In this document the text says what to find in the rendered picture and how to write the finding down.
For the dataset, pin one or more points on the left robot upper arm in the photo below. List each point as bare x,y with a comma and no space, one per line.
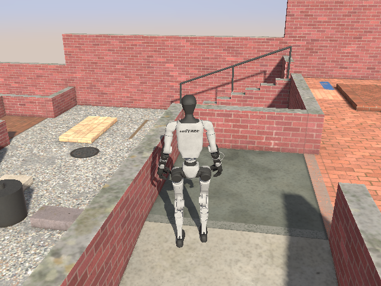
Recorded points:
170,127

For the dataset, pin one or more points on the left robot forearm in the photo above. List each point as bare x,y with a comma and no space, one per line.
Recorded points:
163,159

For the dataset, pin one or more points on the right robot shin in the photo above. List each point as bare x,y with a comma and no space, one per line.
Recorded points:
204,216

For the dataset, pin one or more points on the humanoid robot torso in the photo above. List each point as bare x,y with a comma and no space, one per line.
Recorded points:
189,143

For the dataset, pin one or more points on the right robot forearm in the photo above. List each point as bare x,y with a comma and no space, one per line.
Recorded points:
216,157

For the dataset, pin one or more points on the right robot hand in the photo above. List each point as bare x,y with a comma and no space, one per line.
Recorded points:
214,168

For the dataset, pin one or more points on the right robot upper arm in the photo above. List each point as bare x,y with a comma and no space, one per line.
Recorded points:
207,125

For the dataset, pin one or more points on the left robot hand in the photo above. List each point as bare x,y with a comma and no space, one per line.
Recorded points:
164,171

